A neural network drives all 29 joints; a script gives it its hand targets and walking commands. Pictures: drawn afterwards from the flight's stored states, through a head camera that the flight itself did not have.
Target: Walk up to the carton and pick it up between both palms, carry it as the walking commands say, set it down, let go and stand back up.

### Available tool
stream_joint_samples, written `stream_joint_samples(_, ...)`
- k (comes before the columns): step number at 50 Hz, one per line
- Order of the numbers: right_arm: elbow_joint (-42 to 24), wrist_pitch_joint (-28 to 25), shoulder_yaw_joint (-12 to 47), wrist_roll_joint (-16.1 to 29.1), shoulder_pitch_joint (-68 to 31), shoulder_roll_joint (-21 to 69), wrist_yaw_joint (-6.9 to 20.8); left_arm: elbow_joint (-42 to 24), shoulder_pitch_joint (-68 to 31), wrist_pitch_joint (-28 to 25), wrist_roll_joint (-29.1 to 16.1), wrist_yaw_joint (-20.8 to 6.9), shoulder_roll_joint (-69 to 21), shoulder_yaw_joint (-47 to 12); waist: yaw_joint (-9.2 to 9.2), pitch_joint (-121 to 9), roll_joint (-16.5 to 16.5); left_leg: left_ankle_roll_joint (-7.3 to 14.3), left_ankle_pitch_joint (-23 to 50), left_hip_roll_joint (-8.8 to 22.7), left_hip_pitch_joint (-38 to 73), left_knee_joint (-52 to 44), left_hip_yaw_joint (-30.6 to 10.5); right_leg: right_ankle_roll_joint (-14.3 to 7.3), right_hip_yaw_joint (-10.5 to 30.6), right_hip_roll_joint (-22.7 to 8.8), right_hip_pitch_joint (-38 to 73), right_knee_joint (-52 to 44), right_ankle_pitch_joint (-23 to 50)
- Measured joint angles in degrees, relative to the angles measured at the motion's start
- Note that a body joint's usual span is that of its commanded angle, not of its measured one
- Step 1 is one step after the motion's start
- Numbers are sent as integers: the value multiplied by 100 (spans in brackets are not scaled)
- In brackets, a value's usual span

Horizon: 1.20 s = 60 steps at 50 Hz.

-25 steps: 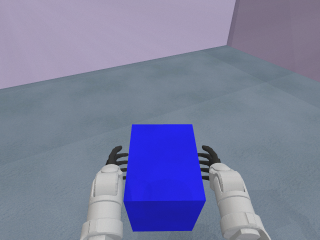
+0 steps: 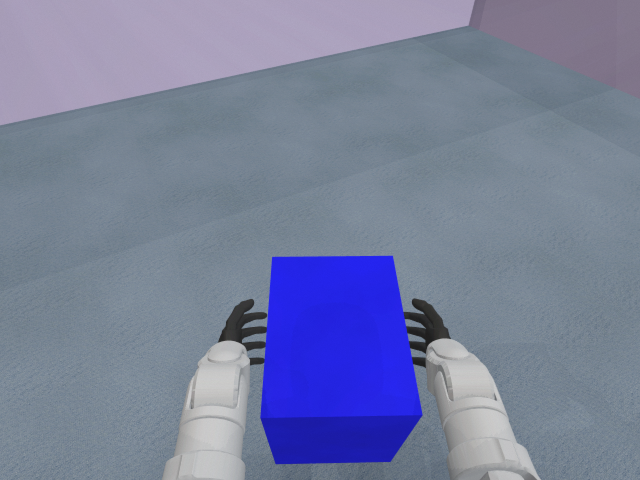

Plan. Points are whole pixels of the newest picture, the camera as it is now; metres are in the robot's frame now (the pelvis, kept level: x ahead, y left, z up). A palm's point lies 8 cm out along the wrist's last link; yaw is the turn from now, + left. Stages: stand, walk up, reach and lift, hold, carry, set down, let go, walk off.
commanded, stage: set down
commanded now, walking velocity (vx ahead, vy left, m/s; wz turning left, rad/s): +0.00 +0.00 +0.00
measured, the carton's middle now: (332, 362) +0.31 +0.03 -0.08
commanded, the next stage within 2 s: none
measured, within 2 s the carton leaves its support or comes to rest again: neither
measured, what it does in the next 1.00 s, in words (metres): lowers itself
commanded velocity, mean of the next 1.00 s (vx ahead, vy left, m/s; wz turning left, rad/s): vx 0.00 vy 0.00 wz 0.00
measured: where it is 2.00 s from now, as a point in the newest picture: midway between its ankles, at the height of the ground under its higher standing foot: outside the picture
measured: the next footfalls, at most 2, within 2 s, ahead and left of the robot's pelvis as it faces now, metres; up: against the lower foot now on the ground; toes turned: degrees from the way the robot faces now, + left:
none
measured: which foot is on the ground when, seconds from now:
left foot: down 0.00-1.00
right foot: down 0.00-1.00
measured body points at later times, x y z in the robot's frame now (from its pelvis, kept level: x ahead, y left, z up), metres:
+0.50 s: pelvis -0.04 -0.01 -0.04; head +0.09 +0.00 +0.39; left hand +0.30 +0.15 -0.10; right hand +0.33 -0.12 -0.10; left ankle +0.02 +0.12 -0.74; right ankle +0.01 -0.12 -0.74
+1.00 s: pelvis -0.03 -0.01 -0.10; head +0.16 +0.00 +0.31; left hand +0.34 +0.17 -0.18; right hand +0.36 -0.10 -0.19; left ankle +0.02 +0.12 -0.74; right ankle +0.01 -0.12 -0.74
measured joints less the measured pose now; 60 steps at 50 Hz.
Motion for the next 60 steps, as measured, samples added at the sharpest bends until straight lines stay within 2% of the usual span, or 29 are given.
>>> stream_joint_samples(4, 283, -347, -266, -125, -180, 53, 130, 400, -296, -358, 162, 177, -81, 285, -57, 65, 1, 50, -21, -74, -391, 218, 88, 54, 77, -42, -454, 333, -81)
stream_joint_samples(6, 372, -533, -390, -152, -255, 76, 154, 578, -450, -568, 216, 222, -130, 466, -27, 52, -13, 58, -22, -96, -677, 336, 123, 62, 107, -46, -769, 498, -104)
stream_joint_samples(10, 446, -936, -622, -220, -437, 105, 130, 696, -589, -1015, 95, 303, -180, 581, -69, 27, 1, 50, -29, -157, -1303, 625, 81, -2, 69, -52, -1398, 845, -178)
stream_joint_samples(18, 604, -1517, -898, -354, -877, 171, -55, 874, -903, -1737, 133, 358, -301, 935, -178, -74, -17, -55, -102, -147, -2449, 1193, -18, 55, -10, 46, -2528, 1402, -236)
stream_joint_samples(27, 552, -1896, -932, -148, -1161, 188, -281, 855, -1220, -2189, 239, 317, -380, 1194, -25, -273, -123, -229, -226, -13, -3860, 1824, -37, -61, -51, 263, -3973, 2030, -280)
stream_joint_samples(35, 461, -2042, -768, -30, -1295, 356, -542, 781, -1353, -2294, 16, 103, -105, 1246, 55, -746, -125, -301, -460, 16, -5027, 2459, -40, -97, -81, 373, -5156, 2655, -475)
stream_joint_samples(42, 450, -2072, -705, -29, -1291, 377, -648, 945, -1427, -2373, -115, 55, -12, 1270, 82, -1106, -139, -288, -650, -45, -5659, 2872, -50, -69, -103, 367, -5764, 3042, -675)
stream_joint_samples(50, 679, -2230, -712, 75, -1508, 177, -616, 1126, -1625, -2500, -218, 218, 17, 1189, -49, -1294, -137, -204, -823, -155, -6444, 3429, -8, 41, -82, 331, -6512, 3564, -871)
stream_joint_samples(60, 900, -2382, -663, 415, -1859, -150, -577, 1227, -2001, -2531, -430, 478, 77, 982, -91, -1406, -156, -144, -1071, -252, -7477, 4368, 34, 174, -77, 366, -7495, 4432, -1120)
